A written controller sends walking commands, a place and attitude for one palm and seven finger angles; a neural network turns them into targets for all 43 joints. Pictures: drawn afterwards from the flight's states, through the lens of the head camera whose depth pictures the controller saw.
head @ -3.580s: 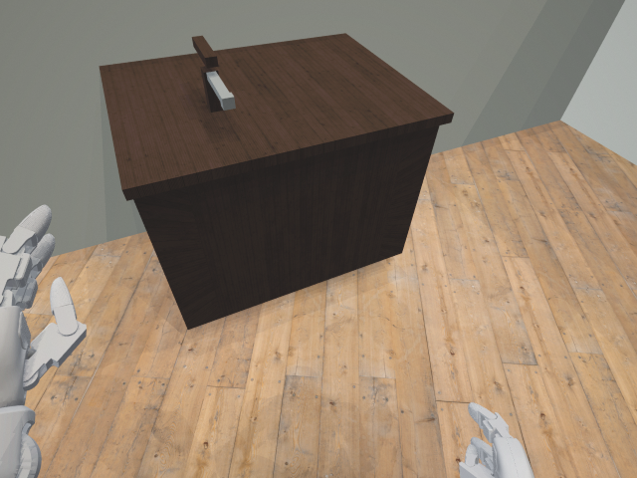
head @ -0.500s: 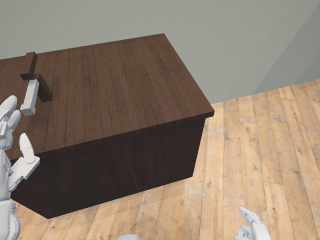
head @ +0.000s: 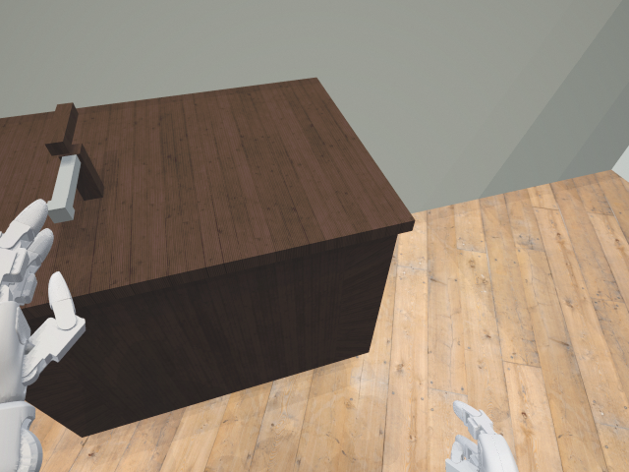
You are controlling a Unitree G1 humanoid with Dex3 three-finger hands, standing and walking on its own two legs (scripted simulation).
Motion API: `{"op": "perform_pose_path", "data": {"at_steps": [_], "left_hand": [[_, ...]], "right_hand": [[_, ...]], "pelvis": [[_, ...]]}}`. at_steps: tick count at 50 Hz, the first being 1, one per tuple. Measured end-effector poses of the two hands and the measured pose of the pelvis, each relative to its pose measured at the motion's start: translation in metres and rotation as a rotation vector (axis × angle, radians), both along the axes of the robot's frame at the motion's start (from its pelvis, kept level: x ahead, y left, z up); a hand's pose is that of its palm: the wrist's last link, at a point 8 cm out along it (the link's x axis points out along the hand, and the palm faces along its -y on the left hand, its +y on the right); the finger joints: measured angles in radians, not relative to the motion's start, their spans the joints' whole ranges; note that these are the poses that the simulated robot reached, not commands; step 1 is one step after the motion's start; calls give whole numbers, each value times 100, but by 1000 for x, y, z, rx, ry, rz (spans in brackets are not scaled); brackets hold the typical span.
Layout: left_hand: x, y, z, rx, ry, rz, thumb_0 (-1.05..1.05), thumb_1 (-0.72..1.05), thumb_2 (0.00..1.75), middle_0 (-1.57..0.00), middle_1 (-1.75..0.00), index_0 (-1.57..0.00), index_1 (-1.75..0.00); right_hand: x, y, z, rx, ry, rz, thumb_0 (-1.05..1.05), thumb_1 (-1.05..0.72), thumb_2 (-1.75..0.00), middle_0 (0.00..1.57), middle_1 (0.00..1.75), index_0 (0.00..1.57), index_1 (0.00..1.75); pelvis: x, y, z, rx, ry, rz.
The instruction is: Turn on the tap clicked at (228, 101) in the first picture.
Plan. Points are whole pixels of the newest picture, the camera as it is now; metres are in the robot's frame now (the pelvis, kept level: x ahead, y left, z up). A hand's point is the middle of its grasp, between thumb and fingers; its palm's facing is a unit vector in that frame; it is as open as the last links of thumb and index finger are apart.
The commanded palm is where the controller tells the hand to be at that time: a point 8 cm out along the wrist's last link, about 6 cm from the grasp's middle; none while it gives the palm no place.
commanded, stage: come to a stop and stand still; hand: left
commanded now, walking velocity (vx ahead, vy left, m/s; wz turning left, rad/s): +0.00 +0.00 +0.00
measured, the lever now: (60, 210) +0.46 +0.46 +0.05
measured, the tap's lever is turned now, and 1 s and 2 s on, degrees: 0 0 0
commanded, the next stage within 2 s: look again from close up in 0.22 s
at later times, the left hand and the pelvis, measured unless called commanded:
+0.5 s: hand (68, 286) +0.24 +0.27 +0.17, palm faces +0.35 -0.85 -0.40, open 7.5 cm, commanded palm +0.18 +0.30 +0.18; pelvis +0.01 +0.02 +0.01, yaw -2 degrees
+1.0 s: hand (71, 256) +0.29 +0.30 +0.16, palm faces +0.36 -0.85 -0.38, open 7.5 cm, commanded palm +0.23 +0.33 +0.18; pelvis +0.06 +0.05 +0.00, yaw -1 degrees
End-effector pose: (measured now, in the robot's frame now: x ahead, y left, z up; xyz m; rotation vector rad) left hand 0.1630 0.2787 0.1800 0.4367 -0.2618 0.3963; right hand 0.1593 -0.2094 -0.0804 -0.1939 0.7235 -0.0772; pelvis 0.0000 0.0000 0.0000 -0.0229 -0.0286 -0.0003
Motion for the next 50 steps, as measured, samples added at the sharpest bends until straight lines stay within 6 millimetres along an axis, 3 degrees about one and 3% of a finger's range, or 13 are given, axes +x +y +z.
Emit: {"op": "perform_pose_path", "data": {"at_steps": [7,14,16,19,22,26,30,35,42,50], "left_hand": [[6,9,-3,-10,5,-7,2,89,90,-21,-30,-21,-30],[11,6,-1,21,14,-28,2,89,90,-21,-30,-20,-30],[19,18,15,147,-26,-41,2,88,90,-21,-30,-21,-30],[32,42,31,157,-115,-5,2,88,90,-22,-30,-21,-30],[37,41,26,101,-100,-25,2,89,90,-21,-30,-20,-30],[40,28,-1,46,15,-117,1,89,90,-21,-30,-20,-30],[48,36,-19,24,79,-121,1,89,90,-21,-30,-21,-30],[64,53,-11,14,9,-54,2,88,90,-22,-30,-21,-30],[82,48,0,9,-52,-85,2,89,90,-21,-30,-20,-30],[86,59,-10,17,15,-75,2,89,90,-21,-30,-21,-30]], "right_hand": [[-23,-13,2,-49,44,-52,1,-90,-90,21,30,21,30],[-28,-20,6,-59,39,-71,1,-90,-90,21,30,21,30],[-27,-19,5,-78,47,-30,1,-90,-90,21,30,21,30],[-23,-16,4,-57,45,-11,1,-90,-90,21,30,21,30],[-17,-12,9,-31,-1,-28,1,-90,-90,21,30,21,30],[-7,-1,17,-32,-35,-50,1,-90,-90,21,30,21,30],[8,13,21,-50,-23,-26,1,-90,-90,21,30,21,30],[36,30,24,-58,-19,44,1,-90,-90,21,30,21,30],[77,43,32,-42,-73,74,1,-90,-90,21,30,21,30],[93,39,31,-54,-89,34,1,-90,-90,21,30,21,30]], "pelvis": [[-4,4,3,1,-6,-1],[-3,4,5,5,9,-5],[-7,2,4,-3,14,2],[-9,4,2,-1,13,-15],[-4,14,4,2,15,-33],[9,26,6,8,28,-44],[21,32,7,15,35,-35],[35,35,7,11,42,-23],[52,41,6,-1,55,-24],[64,49,0,-3,49,-15]]}}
